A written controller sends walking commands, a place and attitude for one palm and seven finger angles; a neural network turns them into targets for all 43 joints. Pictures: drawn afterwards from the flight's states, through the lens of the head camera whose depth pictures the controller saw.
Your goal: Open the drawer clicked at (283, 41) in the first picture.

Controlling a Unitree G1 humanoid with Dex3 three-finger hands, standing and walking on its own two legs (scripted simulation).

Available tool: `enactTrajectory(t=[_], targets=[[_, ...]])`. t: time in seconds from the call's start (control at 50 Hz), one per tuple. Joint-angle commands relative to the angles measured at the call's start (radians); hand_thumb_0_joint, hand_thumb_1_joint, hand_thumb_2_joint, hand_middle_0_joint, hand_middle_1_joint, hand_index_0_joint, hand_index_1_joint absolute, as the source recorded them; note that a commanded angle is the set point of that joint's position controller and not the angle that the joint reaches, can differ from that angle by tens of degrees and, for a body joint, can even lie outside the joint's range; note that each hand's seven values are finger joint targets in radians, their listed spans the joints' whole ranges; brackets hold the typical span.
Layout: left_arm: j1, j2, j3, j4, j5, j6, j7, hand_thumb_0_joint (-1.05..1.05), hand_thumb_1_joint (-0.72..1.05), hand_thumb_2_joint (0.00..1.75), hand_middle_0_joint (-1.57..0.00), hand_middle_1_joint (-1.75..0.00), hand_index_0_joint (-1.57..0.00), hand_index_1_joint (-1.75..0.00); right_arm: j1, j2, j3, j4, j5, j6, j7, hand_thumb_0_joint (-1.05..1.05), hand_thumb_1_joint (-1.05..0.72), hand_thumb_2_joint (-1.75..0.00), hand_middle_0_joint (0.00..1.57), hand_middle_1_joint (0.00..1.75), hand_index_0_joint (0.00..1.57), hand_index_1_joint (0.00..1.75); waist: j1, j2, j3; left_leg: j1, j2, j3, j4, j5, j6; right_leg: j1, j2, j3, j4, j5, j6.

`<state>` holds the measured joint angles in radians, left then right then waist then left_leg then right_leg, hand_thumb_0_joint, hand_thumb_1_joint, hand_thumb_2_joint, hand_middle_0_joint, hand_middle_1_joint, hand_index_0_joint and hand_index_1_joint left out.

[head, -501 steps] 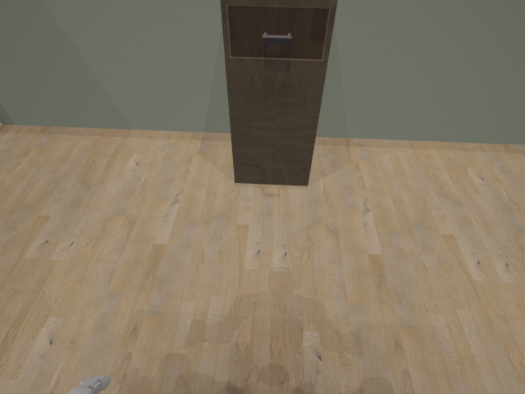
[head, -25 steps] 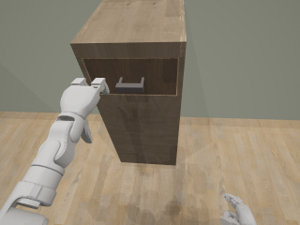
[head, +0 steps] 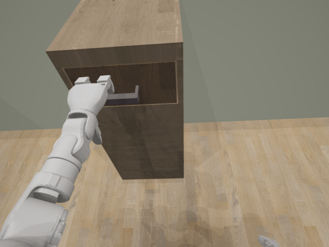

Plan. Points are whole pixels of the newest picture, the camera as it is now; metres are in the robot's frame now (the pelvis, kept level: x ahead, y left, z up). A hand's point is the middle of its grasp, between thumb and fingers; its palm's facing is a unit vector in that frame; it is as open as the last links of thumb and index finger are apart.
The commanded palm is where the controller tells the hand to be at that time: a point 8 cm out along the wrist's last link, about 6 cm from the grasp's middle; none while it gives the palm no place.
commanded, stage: move the hooked fingers above the handle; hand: left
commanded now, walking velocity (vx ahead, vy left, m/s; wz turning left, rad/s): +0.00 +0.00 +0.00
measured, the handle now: (123, 93) +0.57 +0.18 +0.02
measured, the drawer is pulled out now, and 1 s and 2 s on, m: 0.00 0.00 0.00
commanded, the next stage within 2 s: none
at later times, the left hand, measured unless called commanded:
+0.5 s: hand (109, 97) +0.49 +0.19 +0.08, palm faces -0.03 +0.04 -1.00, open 13.9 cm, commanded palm +0.48 +0.18 +0.14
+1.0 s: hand (113, 97) +0.50 +0.19 +0.07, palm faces -0.09 -0.01 -1.00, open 13.9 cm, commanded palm +0.49 +0.17 +0.13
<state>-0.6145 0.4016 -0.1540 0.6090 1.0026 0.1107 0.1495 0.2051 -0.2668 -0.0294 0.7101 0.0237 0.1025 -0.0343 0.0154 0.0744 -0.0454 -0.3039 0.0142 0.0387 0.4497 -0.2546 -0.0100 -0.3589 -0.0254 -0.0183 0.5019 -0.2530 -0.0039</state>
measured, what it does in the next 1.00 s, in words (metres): stands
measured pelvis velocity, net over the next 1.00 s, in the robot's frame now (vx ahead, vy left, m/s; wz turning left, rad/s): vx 0.00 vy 0.01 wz -0.04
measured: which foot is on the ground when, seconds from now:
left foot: down 0.00-1.00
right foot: down 0.00-1.00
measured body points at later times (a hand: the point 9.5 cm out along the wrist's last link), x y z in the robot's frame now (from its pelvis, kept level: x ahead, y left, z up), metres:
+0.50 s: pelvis +0.01 +0.00 -0.01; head +0.07 -0.03 +0.44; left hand +0.49 +0.19 +0.13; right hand +0.07 -0.26 -0.16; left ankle -0.02 +0.13 -0.74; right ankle +0.00 -0.12 -0.74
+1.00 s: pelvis +0.00 +0.01 -0.01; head +0.07 -0.02 +0.43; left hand +0.50 +0.19 +0.12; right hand +0.02 -0.25 -0.16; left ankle -0.02 +0.13 -0.74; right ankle +0.00 -0.12 -0.74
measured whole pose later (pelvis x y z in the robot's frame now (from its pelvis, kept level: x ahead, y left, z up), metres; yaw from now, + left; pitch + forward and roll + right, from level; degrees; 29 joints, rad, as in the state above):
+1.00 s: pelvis +0.00 +0.01 -0.01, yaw -2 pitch +14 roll +0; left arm -0.98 0.39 -0.09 1.14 1.01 0.23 0.19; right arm 0.31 -0.25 -0.04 0.72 0.01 0.13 -0.02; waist -0.11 0.08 -0.10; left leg -0.50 0.02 0.08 0.55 -0.30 0.01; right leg -0.55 -0.02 0.02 0.56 -0.26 0.02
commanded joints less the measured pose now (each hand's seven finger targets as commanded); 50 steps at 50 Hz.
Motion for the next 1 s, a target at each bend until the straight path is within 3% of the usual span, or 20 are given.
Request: enactTrajectory(t=[0.0,0.08,0.14,0.18,0.2,0.24,0.3,0.4,0.44,0.48,0.5,0.56,0.62,0.66,0.72,0.76,0.82,0.88,0.94,0.98], targets=[[-0.450,0.162,0.038,-0.152,-0.010,0.016,-0.015,0.00,-0.50,0.30,-0.30,-1.20,-0.30,-1.20,-0.031,-0.119,-0.043,-0.131,0.008,-0.031,-0.010,0.00,-0.90,-0.90,0.20,0.30,0.20,0.30,-0.032,-0.127,-0.364,0.088,-0.050,0.019,0.004,0.332,0.048,0.211,0.030,-0.007,-0.020,0.382,-0.021],[-0.572,0.104,-0.024,-0.168,-0.020,-0.050,-0.048,0.00,-0.50,0.30,-0.30,-1.20,-0.30,-1.20,0.000,-0.112,-0.047,-0.130,0.004,-0.034,-0.017,0.00,-0.90,-0.90,0.20,0.30,0.20,0.30,-0.068,-0.116,-0.356,0.109,-0.055,0.001,0.028,0.325,0.053,0.148,0.033,-0.010,-0.013,0.362,-0.019],[-0.637,0.123,0.008,-0.126,-0.003,-0.103,-0.014,0.00,-0.50,0.30,-0.30,-1.20,-0.30,-1.20,0.039,-0.104,-0.049,-0.111,-0.005,-0.035,-0.018,0.00,-0.90,-0.90,0.20,0.30,0.20,0.30,-0.066,-0.092,-0.377,0.113,-0.055,-0.006,0.049,0.352,0.048,0.121,0.037,-0.013,0.010,0.368,-0.026],[-0.650,0.202,0.092,-0.100,0.006,-0.122,0.032,0.00,-0.50,0.30,-0.30,-1.20,-0.30,-1.20,0.058,-0.104,-0.051,-0.104,-0.010,-0.036,-0.013,0.00,-0.90,-0.90,0.20,0.30,0.20,0.30,-0.046,-0.093,-0.413,0.084,-0.055,-0.007,0.058,0.379,0.044,0.151,0.037,-0.008,0.029,0.395,-0.030],[-0.628,0.222,0.120,-0.059,0.016,-0.119,0.057,0.00,-0.50,0.30,-0.30,-1.20,-0.30,-1.20,0.059,-0.099,-0.048,-0.101,-0.013,-0.034,-0.012,0.00,-0.90,-0.90,0.20,0.30,0.20,0.30,-0.034,-0.096,-0.423,0.064,-0.056,-0.003,0.061,0.391,0.041,0.164,0.037,-0.009,0.041,0.411,-0.031],[-0.654,0.190,0.107,0.017,0.027,-0.089,0.108,0.00,-0.50,0.30,-0.30,-1.20,-0.30,-1.20,0.060,-0.092,-0.043,-0.091,-0.014,-0.032,-0.004,0.00,-0.90,-0.90,0.20,0.30,0.20,0.30,-0.044,-0.091,-0.388,0.018,-0.054,0.003,0.062,0.384,0.035,0.135,0.039,-0.016,0.050,0.409,-0.031],[-0.652,0.256,0.158,0.142,0.055,-0.008,0.163,0.00,-0.50,0.30,-0.30,-1.20,-0.30,-1.20,0.058,-0.102,-0.036,-0.082,-0.015,-0.026,0.004,0.00,-0.90,-0.90,0.20,0.30,0.20,0.30,-0.034,-0.110,-0.373,-0.052,-0.051,0.013,0.055,0.344,0.032,0.138,0.041,-0.014,0.056,0.379,-0.029],[-0.748,0.219,0.089,0.251,0.049,0.086,0.117,0.00,-0.50,0.30,-0.30,-1.20,-0.30,-1.20,0.096,-0.122,-0.046,-0.084,-0.014,-0.011,0.002,0.00,-0.90,-0.90,0.20,0.30,0.20,0.30,-0.086,-0.137,-0.468,-0.046,-0.052,0.034,0.070,0.335,0.046,0.172,0.038,-0.004,0.048,0.428,-0.012],[-0.789,0.144,0.017,0.264,0.027,0.077,0.063,0.00,-0.50,0.30,-0.30,-1.20,-0.30,-1.20,0.115,-0.127,-0.054,-0.086,-0.010,-0.006,-0.005,0.00,-0.90,-0.90,0.20,0.30,0.20,0.30,-0.125,-0.141,-0.457,-0.023,-0.052,0.031,0.077,0.318,0.053,0.139,0.038,-0.004,0.034,0.422,-0.007],[-0.842,0.099,-0.020,0.221,0.001,0.019,0.015,0.00,-0.50,0.30,-0.30,-1.20,-0.30,-1.20,0.147,-0.132,-0.066,-0.079,-0.014,-0.015,-0.010,0.00,-0.90,-0.90,0.20,0.30,0.20,0.30,-0.157,-0.153,-0.460,0.006,-0.049,0.019,0.089,0.324,0.061,0.117,0.039,0.002,0.023,0.431,-0.002],[-0.842,0.119,-0.002,0.205,0.002,-0.018,0.000,0.00,-0.50,0.30,-0.30,-1.20,-0.30,-1.20,0.163,-0.136,-0.070,-0.073,-0.017,-0.018,-0.014,0.00,-0.90,-0.90,0.20,0.30,0.20,0.30,-0.159,-0.161,-0.477,0.021,-0.047,0.008,0.095,0.337,0.062,0.112,0.041,0.001,0.030,0.430,-0.003],[-0.929,0.054,-0.060,0.115,-0.002,-0.127,-0.008,0.00,-0.50,0.30,-0.30,-1.20,-0.30,-1.20,0.199,-0.125,-0.078,-0.058,-0.028,-0.036,-0.016,0.00,-0.90,-0.90,0.20,0.30,0.20,0.30,-0.178,-0.071,-0.500,0.077,-0.045,-0.009,0.121,0.393,0.060,0.040,0.047,0.005,0.038,0.412,-0.011],[-0.919,0.189,0.081,0.126,0.028,-0.183,0.076,0.00,-0.50,0.30,-0.30,-1.20,-0.30,-1.20,0.244,-0.122,-0.081,-0.033,-0.038,-0.041,-0.007,0.00,-0.90,-0.90,0.20,0.30,0.20,0.30,-0.139,-0.013,-0.530,0.072,-0.037,-0.025,0.140,0.453,0.045,0.009,0.057,0.001,0.071,0.397,-0.025],[-0.883,0.297,0.190,0.186,0.045,-0.162,0.157,0.00,-0.50,0.30,-0.30,-1.20,-0.30,-1.20,0.239,-0.125,-0.069,-0.032,-0.041,-0.041,0.002,0.00,-0.90,-0.90,0.20,0.30,0.20,0.30,-0.103,-0.026,-0.511,-0.016,-0.044,-0.021,0.135,0.448,0.037,0.040,0.060,-0.009,0.091,0.402,-0.033],[-0.816,0.326,0.225,0.288,0.079,-0.042,0.267,0.00,-0.50,0.30,-0.30,-1.20,-0.30,-1.20,0.195,-0.119,-0.050,-0.041,-0.045,-0.035,0.022,0.00,-0.90,-0.90,0.20,0.30,0.20,0.30,-0.075,-0.024,-0.467,-0.131,-0.046,0.008,0.125,0.411,0.030,0.060,0.057,-0.022,0.114,0.410,-0.034],[-0.790,0.315,0.208,0.345,0.105,0.058,0.296,0.00,-0.50,0.30,-0.30,-1.20,-0.30,-1.20,0.164,-0.124,-0.049,-0.048,-0.043,-0.027,0.032,0.00,-0.90,-0.90,0.20,0.30,0.20,0.30,-0.063,-0.043,-0.502,-0.144,-0.044,0.030,0.121,0.414,0.027,0.101,0.057,-0.024,0.113,0.428,-0.032],[-0.777,0.302,0.165,0.416,0.095,0.178,0.242,0.00,-0.50,0.30,-0.30,-1.20,-0.30,-1.20,0.156,-0.141,-0.055,-0.059,-0.029,-0.006,0.033,0.00,-0.90,-0.90,0.20,0.30,0.20,0.30,-0.074,-0.110,-0.557,-0.141,-0.042,0.051,0.105,0.372,0.033,0.161,0.053,-0.015,0.096,0.452,-0.016],[-0.798,0.292,0.144,0.416,0.040,0.193,0.136,0.00,-0.50,0.30,-0.30,-1.20,-0.30,-1.20,0.148,-0.155,-0.059,-0.081,-0.008,0.015,0.013,0.00,-0.90,-0.90,0.20,0.30,0.20,0.30,-0.099,-0.183,-0.548,-0.119,-0.043,0.055,0.082,0.322,0.050,0.189,0.049,-0.005,0.059,0.444,0.000],[-0.839,0.225,0.075,0.288,0.021,0.087,0.034,0.00,-0.50,0.30,-0.30,-1.20,-0.30,-1.20,0.170,-0.154,-0.070,-0.101,-0.006,0.003,-0.015,0.00,-0.90,-0.90,0.20,0.30,0.20,0.30,-0.136,-0.195,-0.518,-0.056,-0.039,0.034,0.074,0.299,0.069,0.164,0.046,0.001,0.027,0.422,0.005],[-0.865,0.114,-0.015,0.182,0.018,-0.022,-0.004,0.00,-0.50,0.30,-0.30,-1.20,-0.30,-1.20,0.190,-0.142,-0.077,-0.094,-0.013,-0.015,-0.024,0.00,-0.90,-0.90,0.20,0.30,0.20,0.30,-0.164,-0.131,-0.471,0.025,-0.028,0.012,0.081,0.315,0.070,0.068,0.051,-0.001,0.010,0.364,-0.002]])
